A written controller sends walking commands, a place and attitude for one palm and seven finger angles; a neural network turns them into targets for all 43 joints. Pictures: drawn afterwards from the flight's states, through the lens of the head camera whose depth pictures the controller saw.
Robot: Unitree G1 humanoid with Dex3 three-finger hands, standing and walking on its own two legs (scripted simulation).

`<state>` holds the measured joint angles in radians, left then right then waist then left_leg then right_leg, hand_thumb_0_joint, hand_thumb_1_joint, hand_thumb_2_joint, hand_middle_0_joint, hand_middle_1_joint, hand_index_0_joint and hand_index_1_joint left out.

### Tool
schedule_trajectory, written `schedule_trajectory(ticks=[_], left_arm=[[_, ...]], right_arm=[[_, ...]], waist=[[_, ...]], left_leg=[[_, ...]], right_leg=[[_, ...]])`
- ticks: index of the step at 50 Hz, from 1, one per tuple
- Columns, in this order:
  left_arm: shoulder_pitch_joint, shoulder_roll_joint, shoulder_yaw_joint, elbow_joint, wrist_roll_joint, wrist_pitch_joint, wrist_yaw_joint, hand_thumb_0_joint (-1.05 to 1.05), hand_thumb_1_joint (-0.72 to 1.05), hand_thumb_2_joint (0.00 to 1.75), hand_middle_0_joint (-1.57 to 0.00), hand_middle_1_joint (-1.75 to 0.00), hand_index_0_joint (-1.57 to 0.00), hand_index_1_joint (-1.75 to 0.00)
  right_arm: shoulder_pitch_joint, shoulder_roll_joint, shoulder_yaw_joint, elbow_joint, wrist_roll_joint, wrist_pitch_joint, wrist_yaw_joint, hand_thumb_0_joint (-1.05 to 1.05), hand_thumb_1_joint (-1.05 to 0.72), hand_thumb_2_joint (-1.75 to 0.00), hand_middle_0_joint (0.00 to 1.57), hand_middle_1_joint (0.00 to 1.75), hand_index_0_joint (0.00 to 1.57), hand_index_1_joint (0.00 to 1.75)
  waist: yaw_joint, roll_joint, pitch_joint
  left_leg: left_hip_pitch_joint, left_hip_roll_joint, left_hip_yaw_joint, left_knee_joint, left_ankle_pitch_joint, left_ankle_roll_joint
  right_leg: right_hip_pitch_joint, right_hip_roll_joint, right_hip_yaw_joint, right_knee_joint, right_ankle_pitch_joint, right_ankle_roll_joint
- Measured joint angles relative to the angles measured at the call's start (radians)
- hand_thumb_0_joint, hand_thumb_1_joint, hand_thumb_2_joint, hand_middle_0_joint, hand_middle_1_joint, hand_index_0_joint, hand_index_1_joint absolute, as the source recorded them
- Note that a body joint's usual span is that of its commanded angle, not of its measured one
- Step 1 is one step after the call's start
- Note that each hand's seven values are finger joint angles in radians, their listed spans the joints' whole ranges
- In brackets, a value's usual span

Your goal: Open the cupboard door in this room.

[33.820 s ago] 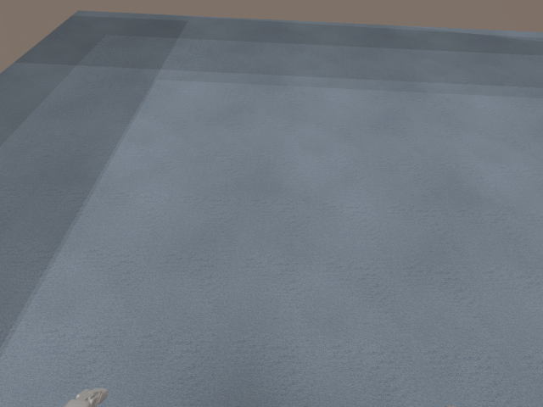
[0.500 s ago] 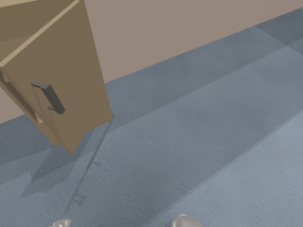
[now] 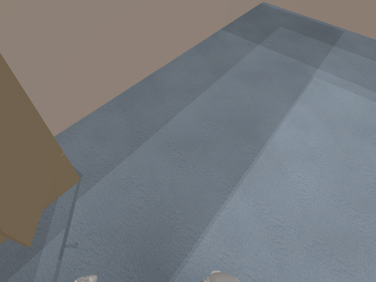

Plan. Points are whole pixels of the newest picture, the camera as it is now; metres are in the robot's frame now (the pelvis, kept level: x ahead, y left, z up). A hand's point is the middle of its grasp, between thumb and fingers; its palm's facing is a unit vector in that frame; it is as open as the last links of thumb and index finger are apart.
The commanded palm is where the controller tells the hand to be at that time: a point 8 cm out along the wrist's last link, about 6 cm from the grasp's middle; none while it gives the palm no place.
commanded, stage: walk to a spot facing it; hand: left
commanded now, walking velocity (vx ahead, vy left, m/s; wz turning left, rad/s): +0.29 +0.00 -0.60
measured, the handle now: out of the picture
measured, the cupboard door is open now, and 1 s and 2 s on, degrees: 42 42 42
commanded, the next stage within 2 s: turn to face it in 1.48 s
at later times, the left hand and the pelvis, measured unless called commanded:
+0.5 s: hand (157, 247) +0.23 +0.08 -0.16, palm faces -0.26 -0.95 -0.19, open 7.4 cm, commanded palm none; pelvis +0.13 -0.08 +0.00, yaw -16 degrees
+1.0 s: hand (202, 158) +0.51 -0.03 -0.16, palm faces -0.47 -0.86 -0.19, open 7.4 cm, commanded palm none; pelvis +0.33 -0.15 +0.00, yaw -27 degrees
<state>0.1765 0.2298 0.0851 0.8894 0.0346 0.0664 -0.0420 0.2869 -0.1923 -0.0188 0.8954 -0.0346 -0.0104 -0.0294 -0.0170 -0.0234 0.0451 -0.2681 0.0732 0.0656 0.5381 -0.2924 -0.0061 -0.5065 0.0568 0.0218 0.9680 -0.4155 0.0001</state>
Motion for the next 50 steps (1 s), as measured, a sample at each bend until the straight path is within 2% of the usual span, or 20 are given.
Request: schedule_trajectory(ticks=[2, 4, 8, 11, 13, 14, 15, 17, 19, 22, 25, 28, 31, 33, 35, 37, 39, 41, 45, 50], left_arm=[[0.002, 0.004, 0.006, -0.002, 0.003, -0.008, -0.012, 0.01, 0.91, 0.9, -0.2, -0.3, -0.2, -0.29], [0.001, 0.005, 0.006, -0.003, 0.003, -0.015, -0.017, 0.01, 0.91, 0.9, -0.2, -0.3, -0.2, -0.29], [-0.016, 0.002, 0.001, 0.007, 0.001, -0.018, -0.022, 0.01, 0.91, 0.9, -0.19, -0.3, -0.2, -0.29], [-0.038, -0.002, -0.007, 0.013, 0.0, -0.023, -0.025, 0.01, 0.91, 0.9, -0.19, -0.3, -0.19, -0.29], [-0.05, 0.001, -0.014, 0.004, 0.0, -0.045, -0.027, 0.01, 0.91, 0.9, -0.19, -0.3, -0.2, -0.29], [-0.057, 0.001, -0.013, 0.001, -0.003, -0.065, -0.021, 0.01, 0.91, 0.9, -0.19, -0.3, -0.2, -0.29], [-0.062, -0.006, -0.013, 0.001, -0.008, -0.081, -0.011, 0.01, 0.91, 0.9, -0.19, -0.3, -0.2, -0.29], [-0.053, -0.022, -0.019, 0.005, -0.014, -0.094, 0.008, 0.01, 0.91, 0.9, -0.2, -0.3, -0.2, -0.29], [-0.026, -0.033, -0.022, 0.017, -0.013, -0.094, 0.023, 0.01, 0.91, 0.9, -0.2, -0.3, -0.2, -0.29], [0.022, -0.044, -0.025, 0.05, -0.006, -0.092, 0.03, 0.01, 0.91, 0.9, -0.2, -0.3, -0.2, -0.29], [0.067, -0.048, -0.025, 0.084, -0.005, -0.095, 0.028, 0.01, 0.91, 0.9, -0.2, -0.3, -0.2, -0.29], [0.104, -0.048, -0.024, 0.111, -0.006, -0.1, 0.023, 0.01, 0.91, 0.9, -0.2, -0.3, -0.2, -0.29], [0.14, -0.047, -0.021, 0.132, -0.009, -0.1, 0.025, 0.01, 0.91, 0.9, -0.2, -0.3, -0.2, -0.3], [0.167, -0.047, -0.016, 0.141, -0.015, -0.095, 0.025, 0.01, 0.91, 0.9, -0.2, -0.3, -0.2, -0.3], [0.163, -0.035, -0.014, 0.156, -0.014, -0.084, 0.025, 0.01, 0.91, 0.9, -0.2, -0.3, -0.2, -0.29], [0.145, -0.025, -0.011, 0.167, -0.007, -0.078, 0.022, 0.01, 0.91, 0.9, -0.2, -0.3, -0.2, -0.29], [0.119, -0.018, -0.006, 0.159, -0.002, -0.075, 0.017, 0.01, 0.91, 0.9, -0.2, -0.3, -0.2, -0.29], [0.093, -0.018, -0.006, 0.141, 0.0, -0.073, 0.013, 0.01, 0.91, 0.9, -0.19, -0.3, -0.2, -0.29], [0.037, -0.028, -0.012, 0.111, 0.0, -0.071, 0.007, 0.01, 0.91, 0.9, -0.19, -0.29, -0.19, -0.29], [-0.042, -0.029, -0.019, 0.096, -0.001, -0.071, 0.002, 0.01, 0.91, 0.9, -0.19, -0.29, -0.19, -0.29]], right_arm=[[0.029, 0.006, 0.004, 0.014, -0.001, -0.007, -0.002, 0.0, -0.9, -0.9, 0.2, 0.3, 0.2, 0.3], [0.054, 0.009, 0.004, 0.027, -0.001, -0.017, -0.002, 0.01, -0.9, -0.9, 0.2, 0.3, 0.21, 0.3], [0.093, 0.007, -0.003, 0.046, -0.003, -0.029, 0.004, 0.01, -0.9, -0.9, 0.2, 0.3, 0.21, 0.3], [0.12, -0.003, -0.009, 0.061, -0.005, -0.025, 0.011, 0.01, -0.9, -0.9, 0.2, 0.3, 0.21, 0.3], [0.148, -0.01, -0.012, 0.071, 0.003, -0.018, 0.017, 0.01, -0.9, -0.9, 0.2, 0.3, 0.21, 0.3], [0.146, -0.014, -0.012, 0.084, 0.011, -0.008, 0.021, 0.01, -0.9, -0.9, 0.2, 0.3, 0.2, 0.3], [0.128, -0.02, -0.013, 0.099, 0.015, 0.007, 0.023, 0.01, -0.9, -0.9, 0.2, 0.3, 0.2, 0.3], [0.086, -0.03, -0.021, 0.119, 0.017, 0.025, 0.023, 0.01, -0.9, -0.9, 0.2, 0.3, 0.2, 0.3], [0.041, -0.032, -0.028, 0.117, 0.013, 0.029, 0.024, 0.01, -0.91, -0.9, 0.2, 0.3, 0.2, 0.3], [-0.019, -0.022, -0.036, 0.084, 0.009, 0.019, 0.03, 0.01, -0.91, -0.9, 0.2, 0.3, 0.2, 0.3], [-0.068, -0.008, -0.038, 0.05, 0.008, 0.005, 0.039, 0.01, -0.91, -0.9, 0.2, 0.3, 0.2, 0.3], [-0.107, 0.004, -0.036, 0.028, 0.01, -0.009, 0.044, 0.01, -0.91, -0.9, 0.2, 0.3, 0.2, 0.3], [-0.129, 0.011, -0.029, 0.019, 0.011, -0.029, 0.044, 0.01, -0.91, -0.9, 0.2, 0.3, 0.2, 0.3], [-0.134, 0.009, -0.022, 0.012, 0.003, -0.055, 0.039, 0.01, -0.91, -0.9, 0.2, 0.3, 0.2, 0.3], [-0.135, 0.022, -0.012, 0.009, -0.005, -0.067, 0.029, 0.0, -0.91, -0.9, 0.2, 0.3, 0.2, 0.3], [-0.109, 0.036, -0.007, 0.013, -0.006, -0.07, 0.023, 0.0, -0.91, -0.9, 0.2, 0.3, 0.2, 0.3], [-0.07, 0.048, -0.003, 0.033, -0.004, -0.072, 0.016, 0.0, -0.91, -0.9, 0.2, 0.3, 0.2, 0.3], [-0.03, 0.048, -0.014, 0.064, 0.003, -0.073, 0.003, 0.0, -0.92, -0.9, 0.2, 0.3, 0.21, 0.3], [0.047, 0.025, -0.019, 0.124, 0.004, -0.063, 0.009, 0.0, -0.94, -0.9, 0.2, 0.3, 0.21, 0.3], [0.139, 0.015, -0.017, 0.182, 0.0, -0.043, 0.017, 0.0, -0.92, -0.9, 0.2, 0.3, 0.2, 0.3]], waist=[[0.007, -0.001, -0.005], [0.01, 0.002, -0.006], [-0.006, 0.013, 0.005], [-0.027, 0.029, 0.015], [-0.034, 0.034, 0.017], [-0.026, 0.032, 0.024], [-0.022, 0.038, 0.039], [-0.018, 0.049, 0.056], [-0.015, 0.047, 0.054], [-0.011, 0.03, 0.037], [0.0, 0.018, 0.022], [0.019, 0.009, 0.016], [0.038, 0.0, 0.01], [0.044, 0.0, -0.001], [0.043, -0.021, 0.007], [0.037, -0.029, 0.004], [0.035, -0.031, 0.001], [0.036, -0.026, -0.002], [0.023, -0.006, -0.003], [-0.02, 0.011, 0.014]], left_leg=[[0.041, 0.015, 0.027, -0.058, 0.013, -0.009], [0.078, 0.03, 0.056, -0.101, 0.021, -0.018], [0.132, 0.059, 0.119, -0.121, -0.002, -0.042], [0.154, 0.091, 0.159, -0.078, -0.053, -0.071], [0.129, 0.119, 0.169, 0.037, -0.119, -0.08], [0.085, 0.122, 0.146, 0.171, -0.182, -0.071], [0.029, 0.113, 0.096, 0.322, -0.228, -0.063], [-0.083, 0.086, 0.025, 0.544, -0.212, -0.052], [-0.168, 0.072, 0.007, 0.599, -0.15, -0.054], [-0.245, 0.061, 0.004, 0.512, -0.063, -0.056], [-0.27, 0.048, -0.001, 0.38, 0.006, -0.057], [-0.25, 0.03, -0.004, 0.242, 0.04, -0.051], [-0.176, 0.005, 0.004, 0.087, 0.066, -0.042], [-0.13, -0.002, 0.009, 0.023, 0.09, -0.009], [-0.119, -0.004, 0.039, 0.077, 0.063, 0.022], [-0.077, -0.004, 0.06, 0.061, 0.036, 0.027], [-0.021, -0.005, 0.075, 0.001, 0.039, 0.017], [0.038, -0.004, 0.092, -0.066, 0.046, 0.015], [0.141, 0.004, 0.127, -0.156, 0.037, 0.001], [0.228, 0.023, 0.154, -0.158, -0.036, -0.041]], right_leg=[[-0.032, -0.038, -0.033, 0.075, 0.053, 0.012], [-0.041, -0.071, -0.052, 0.067, 0.09, 0.019], [-0.009, -0.114, -0.084, -0.098, 0.093, 0.018], [0.052, -0.112, -0.117, -0.249, 0.074, 0.003], [0.127, -0.099, -0.131, -0.367, 0.084, -0.029], [0.121, -0.095, -0.124, -0.355, 0.147, -0.043], [0.116, -0.086, -0.121, -0.317, 0.149, -0.049], [0.147, -0.067, -0.117, -0.314, 0.123, -0.052], [0.195, -0.051, -0.106, -0.371, 0.125, -0.052], [0.259, -0.034, -0.082, -0.464, 0.15, -0.055], [0.315, -0.019, -0.059, -0.529, 0.154, -0.056], [0.365, -0.01, -0.039, -0.557, 0.132, -0.049], [0.404, -0.008, -0.021, -0.536, 0.078, -0.034], [0.37, -0.008, -0.011, -0.407, 0.006, -0.033], [0.263, -0.018, -0.007, -0.121, -0.049, -0.046], [0.15, -0.037, -0.026, 0.11, -0.008, -0.047], [0.061, -0.068, -0.043, 0.202, 0.06, -0.038], [0.0, -0.098, -0.052, 0.178, 0.114, -0.026], [-0.038, -0.143, -0.078, -0.051, 0.188, -0.016], [0.011, -0.139, -0.117, -0.284, 0.215, -0.025]])
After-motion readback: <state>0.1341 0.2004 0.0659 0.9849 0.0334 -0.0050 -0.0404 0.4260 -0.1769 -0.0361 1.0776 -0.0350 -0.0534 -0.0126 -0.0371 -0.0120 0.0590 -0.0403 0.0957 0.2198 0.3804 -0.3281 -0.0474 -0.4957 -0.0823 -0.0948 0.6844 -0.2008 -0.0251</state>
